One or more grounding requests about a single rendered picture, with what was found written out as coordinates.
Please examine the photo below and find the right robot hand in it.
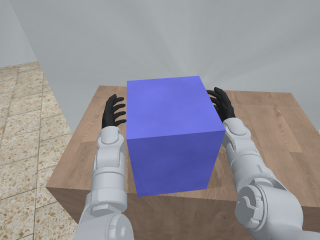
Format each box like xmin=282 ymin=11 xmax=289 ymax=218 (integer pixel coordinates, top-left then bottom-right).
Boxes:
xmin=206 ymin=87 xmax=236 ymax=123

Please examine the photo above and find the robot right upper arm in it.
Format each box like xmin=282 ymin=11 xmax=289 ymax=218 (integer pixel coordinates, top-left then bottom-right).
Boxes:
xmin=234 ymin=183 xmax=320 ymax=240

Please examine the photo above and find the carton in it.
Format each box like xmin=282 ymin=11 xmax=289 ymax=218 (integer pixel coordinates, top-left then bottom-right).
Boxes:
xmin=126 ymin=76 xmax=226 ymax=197

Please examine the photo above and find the robot left forearm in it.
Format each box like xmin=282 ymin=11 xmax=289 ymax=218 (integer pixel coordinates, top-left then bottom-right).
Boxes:
xmin=73 ymin=126 xmax=128 ymax=239

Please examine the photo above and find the robot right forearm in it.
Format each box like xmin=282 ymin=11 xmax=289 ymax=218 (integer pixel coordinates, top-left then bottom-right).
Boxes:
xmin=222 ymin=117 xmax=304 ymax=224

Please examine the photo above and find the pedestal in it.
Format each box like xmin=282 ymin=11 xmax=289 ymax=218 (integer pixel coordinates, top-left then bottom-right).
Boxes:
xmin=45 ymin=85 xmax=320 ymax=240

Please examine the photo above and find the robot left upper arm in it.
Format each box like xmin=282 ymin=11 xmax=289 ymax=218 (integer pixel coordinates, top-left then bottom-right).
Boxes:
xmin=73 ymin=212 xmax=135 ymax=240

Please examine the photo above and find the left robot hand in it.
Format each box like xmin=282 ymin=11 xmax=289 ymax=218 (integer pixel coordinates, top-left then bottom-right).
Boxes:
xmin=102 ymin=94 xmax=127 ymax=129

